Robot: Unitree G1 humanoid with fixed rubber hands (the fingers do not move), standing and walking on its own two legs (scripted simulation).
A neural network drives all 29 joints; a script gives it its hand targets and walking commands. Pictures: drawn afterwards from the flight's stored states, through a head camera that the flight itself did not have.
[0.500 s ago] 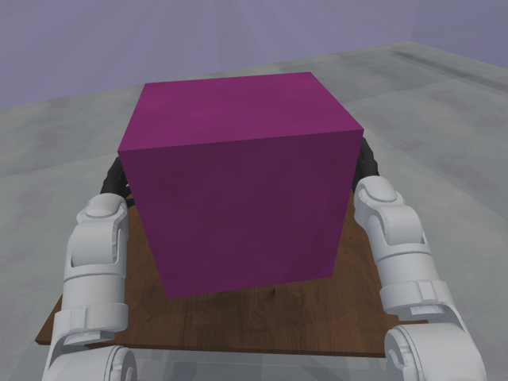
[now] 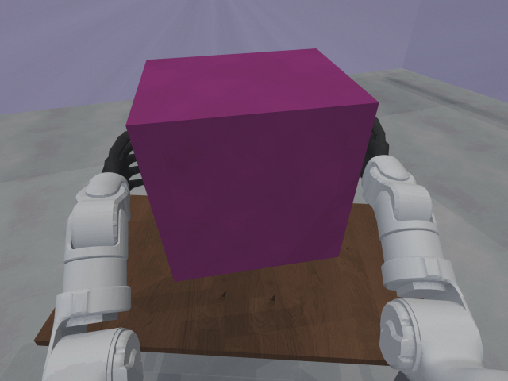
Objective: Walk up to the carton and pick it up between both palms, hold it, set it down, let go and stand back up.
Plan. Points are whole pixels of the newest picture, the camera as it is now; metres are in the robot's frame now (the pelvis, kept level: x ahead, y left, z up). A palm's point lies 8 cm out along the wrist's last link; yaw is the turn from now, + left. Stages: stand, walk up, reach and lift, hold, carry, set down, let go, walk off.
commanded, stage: hold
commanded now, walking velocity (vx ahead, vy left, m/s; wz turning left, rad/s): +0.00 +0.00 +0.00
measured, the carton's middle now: (246, 162) +0.43 +0.00 +0.21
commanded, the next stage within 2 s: none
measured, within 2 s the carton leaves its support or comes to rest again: neither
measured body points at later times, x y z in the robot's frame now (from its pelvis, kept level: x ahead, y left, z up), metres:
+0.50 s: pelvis +0.01 +0.00 +0.00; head -0.07 +0.03 +0.44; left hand +0.35 +0.23 +0.19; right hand +0.37 -0.15 +0.24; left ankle +0.01 +0.11 -0.75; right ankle +0.05 -0.12 -0.75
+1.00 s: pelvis +0.01 -0.01 +0.00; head -0.04 -0.03 +0.45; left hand +0.38 +0.18 +0.20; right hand +0.40 -0.20 +0.19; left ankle +0.01 +0.11 -0.75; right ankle +0.05 -0.12 -0.75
